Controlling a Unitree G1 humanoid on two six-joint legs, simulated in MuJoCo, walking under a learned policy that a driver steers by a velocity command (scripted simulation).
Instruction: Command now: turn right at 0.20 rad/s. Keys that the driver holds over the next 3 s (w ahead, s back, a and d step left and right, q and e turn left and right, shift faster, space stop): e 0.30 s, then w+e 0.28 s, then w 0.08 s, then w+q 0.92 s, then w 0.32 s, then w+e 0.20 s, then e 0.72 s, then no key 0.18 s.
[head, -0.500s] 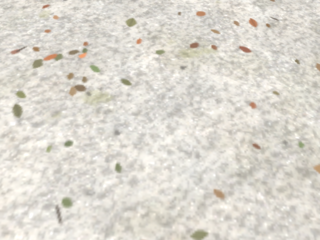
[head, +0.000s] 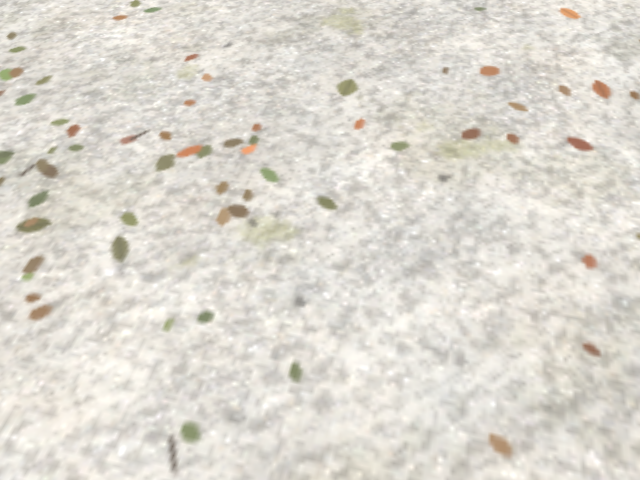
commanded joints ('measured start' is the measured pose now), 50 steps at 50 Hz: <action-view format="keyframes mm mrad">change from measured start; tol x32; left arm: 1 -71 217 51 -84 -14 -13 5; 50 357 80 20 -128 19 -31 21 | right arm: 1 12 -150 -47 -47 5 -15 -11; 43 -262 -66 -17 -189 46 -144 95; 50 273 -281 -98 -98 43 -125 72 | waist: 1 -23 -116 -51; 43 100 -108 95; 50 -45 245 -432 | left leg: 1 59 43 2 4 96 17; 11 126 474 -295 -146 540 316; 20 54 328 48 -189 -18 183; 26 -704 98 31 704 -317 3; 45 -411 57 169 32 229 62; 48 10 -29 209 31 212 141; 50 653 394 -621 -33 -50 409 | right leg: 1 -61 -128 188 -89 179 -79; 12 -359 -46 32 682 -380 43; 22 78 0 -194 62 -61 -23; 26 274 -415 666 -301 -406 -347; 43 257 -259 34 -314 327 -183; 48 264 -215 -94 193 1076 -99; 49 16 -181 -109 497 761 -65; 50 -393 44 -40 862 -228 10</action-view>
